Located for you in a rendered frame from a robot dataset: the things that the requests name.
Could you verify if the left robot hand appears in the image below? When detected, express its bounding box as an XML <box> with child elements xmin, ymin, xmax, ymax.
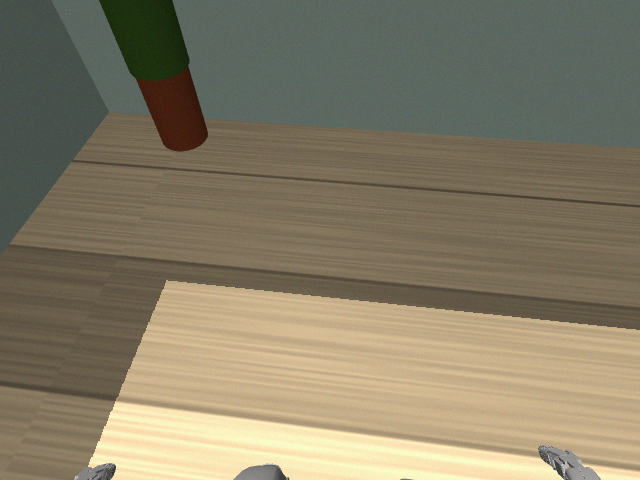
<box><xmin>74</xmin><ymin>463</ymin><xmax>116</xmax><ymax>480</ymax></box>

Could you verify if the potted plant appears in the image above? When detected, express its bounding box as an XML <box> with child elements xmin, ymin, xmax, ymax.
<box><xmin>99</xmin><ymin>0</ymin><xmax>208</xmax><ymax>151</ymax></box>

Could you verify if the right robot hand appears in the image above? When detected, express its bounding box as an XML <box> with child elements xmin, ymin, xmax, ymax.
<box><xmin>538</xmin><ymin>445</ymin><xmax>601</xmax><ymax>480</ymax></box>

